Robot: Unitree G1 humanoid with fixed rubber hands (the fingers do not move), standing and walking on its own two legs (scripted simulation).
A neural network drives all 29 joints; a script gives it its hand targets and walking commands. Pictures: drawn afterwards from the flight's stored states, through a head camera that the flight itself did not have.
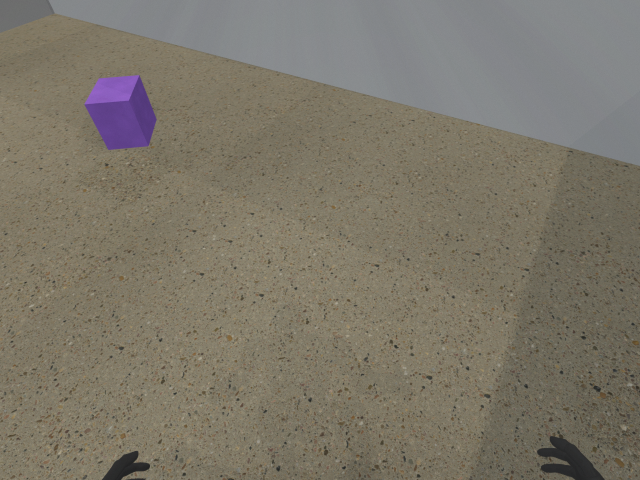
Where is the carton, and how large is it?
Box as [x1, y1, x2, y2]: [84, 75, 156, 149]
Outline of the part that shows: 139,75 99,78 84,104 108,149 148,145 156,119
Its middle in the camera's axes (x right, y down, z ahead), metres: -1.12 -0.75 +2.17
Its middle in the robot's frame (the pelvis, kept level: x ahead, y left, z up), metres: +2.07 +1.13 -0.64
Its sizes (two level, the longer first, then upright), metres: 0.289 0.224 0.278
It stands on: the floor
